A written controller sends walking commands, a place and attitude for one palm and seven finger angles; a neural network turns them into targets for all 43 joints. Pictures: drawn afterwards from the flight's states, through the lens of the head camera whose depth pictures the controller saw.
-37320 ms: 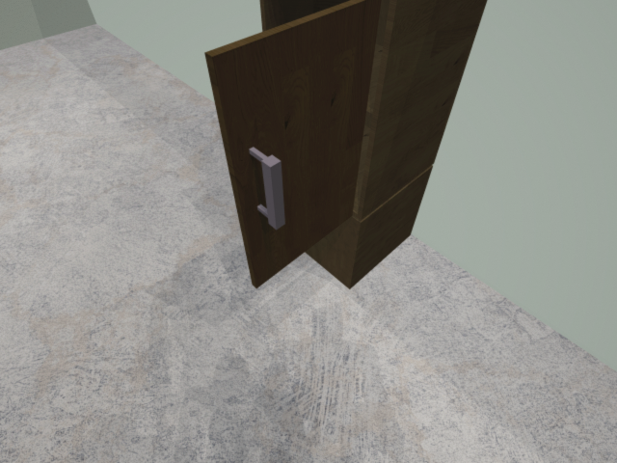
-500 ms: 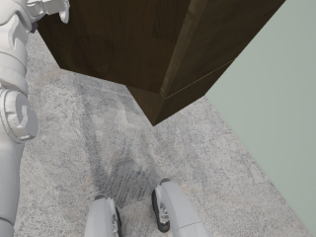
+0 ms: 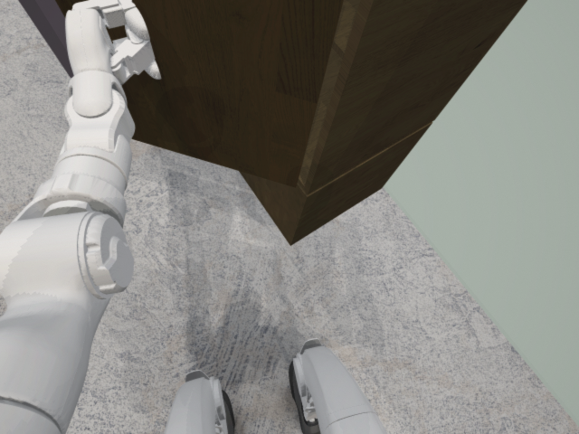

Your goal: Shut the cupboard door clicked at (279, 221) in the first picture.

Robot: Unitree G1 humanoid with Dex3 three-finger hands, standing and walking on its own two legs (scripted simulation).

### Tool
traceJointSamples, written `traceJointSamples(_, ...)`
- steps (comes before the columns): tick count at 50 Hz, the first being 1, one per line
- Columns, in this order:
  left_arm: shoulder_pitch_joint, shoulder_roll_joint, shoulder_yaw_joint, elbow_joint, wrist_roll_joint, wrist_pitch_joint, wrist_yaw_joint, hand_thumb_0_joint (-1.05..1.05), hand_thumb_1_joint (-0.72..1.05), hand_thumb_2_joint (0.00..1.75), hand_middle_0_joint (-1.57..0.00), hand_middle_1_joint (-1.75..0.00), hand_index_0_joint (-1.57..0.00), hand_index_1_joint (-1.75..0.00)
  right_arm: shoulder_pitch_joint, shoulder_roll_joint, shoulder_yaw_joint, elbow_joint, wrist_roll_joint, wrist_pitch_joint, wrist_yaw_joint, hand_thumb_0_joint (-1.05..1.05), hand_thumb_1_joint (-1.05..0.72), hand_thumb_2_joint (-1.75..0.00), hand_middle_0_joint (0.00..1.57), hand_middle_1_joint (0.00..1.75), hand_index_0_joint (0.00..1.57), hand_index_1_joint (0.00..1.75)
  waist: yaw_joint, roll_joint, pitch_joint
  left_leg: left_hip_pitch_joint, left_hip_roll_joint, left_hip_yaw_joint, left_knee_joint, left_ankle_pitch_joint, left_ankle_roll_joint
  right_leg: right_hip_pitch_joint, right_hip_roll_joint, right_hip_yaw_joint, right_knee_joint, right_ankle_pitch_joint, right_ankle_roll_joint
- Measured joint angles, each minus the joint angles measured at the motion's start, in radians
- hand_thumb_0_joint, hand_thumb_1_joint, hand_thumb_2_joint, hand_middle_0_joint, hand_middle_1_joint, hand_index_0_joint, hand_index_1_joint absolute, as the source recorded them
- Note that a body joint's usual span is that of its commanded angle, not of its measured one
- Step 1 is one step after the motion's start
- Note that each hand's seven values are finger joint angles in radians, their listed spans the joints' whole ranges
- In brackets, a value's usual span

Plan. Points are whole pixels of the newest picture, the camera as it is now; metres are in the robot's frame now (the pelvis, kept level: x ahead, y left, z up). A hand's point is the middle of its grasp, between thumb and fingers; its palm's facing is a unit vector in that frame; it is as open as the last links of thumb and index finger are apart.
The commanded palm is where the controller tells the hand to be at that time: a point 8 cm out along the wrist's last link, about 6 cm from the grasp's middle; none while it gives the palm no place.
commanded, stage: pull the fist back off the door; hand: left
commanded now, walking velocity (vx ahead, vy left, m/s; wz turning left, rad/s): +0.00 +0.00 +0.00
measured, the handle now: (61, 11) +0.66 +0.17 +0.09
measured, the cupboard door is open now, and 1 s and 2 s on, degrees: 40 40 40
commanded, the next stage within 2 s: draw the hand back to the body in 0.42 s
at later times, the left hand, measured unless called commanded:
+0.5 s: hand (153, 103) +0.51 +0.07 +0.09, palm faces +0.01 -1.00 -0.04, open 3.1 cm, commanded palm +0.49 +0.12 +0.09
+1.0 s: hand (47, 168) +0.40 +0.14 +0.16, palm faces +0.01 -1.00 -0.04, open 3.1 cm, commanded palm +0.35 +0.19 +0.17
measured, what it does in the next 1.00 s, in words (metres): rises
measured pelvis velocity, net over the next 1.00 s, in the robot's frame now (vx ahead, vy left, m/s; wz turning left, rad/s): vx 0.02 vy -0.01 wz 0.03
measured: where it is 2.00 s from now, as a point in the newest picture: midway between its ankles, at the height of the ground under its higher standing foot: (267, 428)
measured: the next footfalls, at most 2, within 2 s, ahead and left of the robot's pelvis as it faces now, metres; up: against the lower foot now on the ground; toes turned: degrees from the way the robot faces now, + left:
none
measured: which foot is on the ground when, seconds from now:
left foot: down 0.00-1.00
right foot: down 0.00-1.00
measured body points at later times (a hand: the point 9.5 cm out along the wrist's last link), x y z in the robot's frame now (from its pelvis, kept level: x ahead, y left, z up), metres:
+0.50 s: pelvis +0.02 -0.01 +0.02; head +0.14 +0.00 +0.46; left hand +0.50 +0.12 +0.10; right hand +0.08 -0.27 -0.10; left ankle +0.01 +0.12 -0.64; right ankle +0.05 -0.12 -0.64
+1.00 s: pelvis +0.02 -0.01 +0.07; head +0.06 -0.02 +0.52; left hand +0.39 +0.19 +0.17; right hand +0.12 -0.27 -0.05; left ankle +0.01 +0.12 -0.64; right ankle +0.04 -0.12 -0.64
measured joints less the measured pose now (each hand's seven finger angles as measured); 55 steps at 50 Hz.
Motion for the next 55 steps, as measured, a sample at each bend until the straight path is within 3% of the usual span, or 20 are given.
traceJointSamples(12, 0.236, -0.142, -0.093, -0.148, -0.070, -0.099, -0.015, 0.02, 0.90, 0.90, -1.30, -1.50, -1.29, -1.50, -0.033, -0.027, -0.059, 0.011, 0.021, 0.017, -0.012, 0.00, -0.90, -0.90, 0.20, 0.30, 0.20, 0.30, 0.084, -0.027, -0.014, 0.143, -0.013, 0.003, -0.080, 0.001, -0.007, 0.135, -0.011, 0.002, -0.055, -0.017, -0.003)
traceJointSamples(18, 0.358, -0.226, -0.156, -0.227, -0.077, -0.131, -0.001, 0.02, 0.90, 0.90, -1.30, -1.50, -1.29, -1.50, -0.086, -0.035, -0.079, 0.004, 0.032, 0.028, -0.017, 0.00, -0.90, -0.90, 0.20, 0.30, 0.20, 0.30, 0.123, -0.037, -0.025, 0.211, -0.019, 0.004, -0.105, -0.002, -0.008, 0.199, -0.017, 0.003, -0.069, -0.027, -0.004)
traceJointSamples(23, 0.377, -0.255, -0.187, -0.211, -0.068, -0.146, 0.025, 0.02, 0.90, 0.90, -1.30, -1.50, -1.30, -1.50, -0.143, -0.027, -0.075, 0.001, 0.036, 0.027, -0.029, 0.00, -0.90, -0.90, 0.20, 0.30, 0.20, 0.30, 0.133, -0.041, -0.019, 0.238, -0.026, -0.001, -0.109, 0.000, -0.010, 0.227, -0.024, -0.002, -0.066, -0.032, -0.005)
traceJointSamples(29, 0.319, -0.233, -0.169, -0.162, -0.058, -0.162, 0.027, 0.02, 0.90, 0.90, -1.30, -1.50, -1.30, -1.50, -0.188, -0.011, -0.059, 0.003, 0.035, 0.020, -0.040, 0.00, -0.90, -0.90, 0.20, 0.30, 0.20, 0.30, 0.124, -0.043, -0.016, 0.221, -0.030, -0.002, -0.095, 0.004, -0.013, 0.207, -0.028, -0.003, -0.044, -0.033, -0.009)
traceJointSamples(35, 0.445, -0.215, -0.126, -0.307, -0.100, -0.122, -0.035, 0.02, 0.90, 0.90, -1.30, -1.50, -1.29, -1.49, -0.147, -0.002, -0.054, -0.024, 0.058, 0.048, -0.047, 0.00, -0.90, -0.90, 0.20, 0.30, 0.20, 0.30, 0.151, -0.033, -0.010, 0.291, -0.020, 0.027, -0.151, 0.019, -0.015, 0.257, -0.015, 0.025, -0.085, -0.014, -0.010)
traceJointSamples(44, 0.774, -0.217, -0.179, -0.628, -0.202, -0.039, -0.122, 0.02, 0.90, 0.90, -1.30, -1.50, -1.29, -1.49, -0.097, -0.007, -0.047, -0.017, 0.107, 0.043, -0.085, 0.01, -0.90, -0.90, 0.20, 0.30, 0.20, 0.30, 0.207, -0.032, 0.017, 0.518, -0.017, 0.023, -0.322, 0.077, -0.017, 0.488, -0.009, 0.017, -0.255, 0.040, -0.013)
traceJointSamples(53, 0.992, -0.212, -0.234, -0.871, -0.252, 0.040, -0.201, 0.02, 0.90, 0.90, -1.27, -1.47, -1.27, -1.47, -0.191, -0.039, -0.052, -0.037, 0.131, -0.003, -0.115, 0.01, -0.90, -0.90, 0.20, 0.30, 0.20, 0.30, 0.245, -0.033, 0.025, 0.675, -0.030, 0.017, -0.411, 0.108, -0.012, 0.650, -0.019, 0.011, -0.345, 0.065, -0.007)
traceJointSamples(55, 1.049, -0.199, -0.257, -0.944, -0.212, 0.078, -0.165, 0.02, 0.90, 0.90, -1.25, -1.44, -1.25, -1.44, -0.224, -0.032, -0.052, -0.047, 0.132, 0.003, -0.131, 0.01, -0.90, -0.90, 0.20, 0.30, 0.20, 0.30, 0.255, -0.037, 0.037, 0.724, -0.035, 0.023, -0.445, 0.120, -0.012, 0.693, -0.023, 0.016, -0.369, 0.072, -0.004)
